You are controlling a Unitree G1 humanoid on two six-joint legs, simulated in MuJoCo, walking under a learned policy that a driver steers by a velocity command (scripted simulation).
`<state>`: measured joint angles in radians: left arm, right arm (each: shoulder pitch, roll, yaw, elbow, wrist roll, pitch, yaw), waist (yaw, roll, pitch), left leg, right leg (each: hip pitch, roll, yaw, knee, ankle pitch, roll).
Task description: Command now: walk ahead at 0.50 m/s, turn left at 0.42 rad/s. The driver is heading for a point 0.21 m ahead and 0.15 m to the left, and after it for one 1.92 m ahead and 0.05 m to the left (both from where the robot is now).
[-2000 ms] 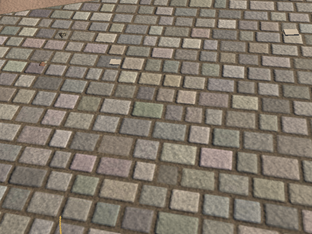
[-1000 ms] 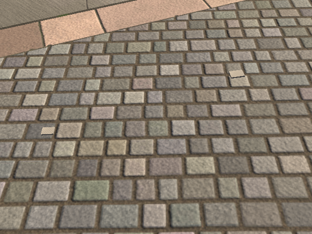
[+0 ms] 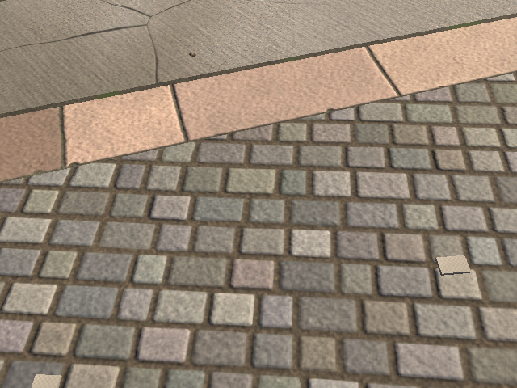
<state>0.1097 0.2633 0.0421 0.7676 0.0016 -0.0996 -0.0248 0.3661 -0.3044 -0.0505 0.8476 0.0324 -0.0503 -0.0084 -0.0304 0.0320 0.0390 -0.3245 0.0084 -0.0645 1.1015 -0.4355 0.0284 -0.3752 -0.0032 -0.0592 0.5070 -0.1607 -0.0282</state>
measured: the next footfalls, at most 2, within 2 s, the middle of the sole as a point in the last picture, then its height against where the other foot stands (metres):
left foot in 0.42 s outside the picture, level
right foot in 0.98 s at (256, 293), level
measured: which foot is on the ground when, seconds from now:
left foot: up 0.00-0.40, down 0.42-1.00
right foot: down 0.00-0.42, up 0.44-0.96, down 0.98-1.00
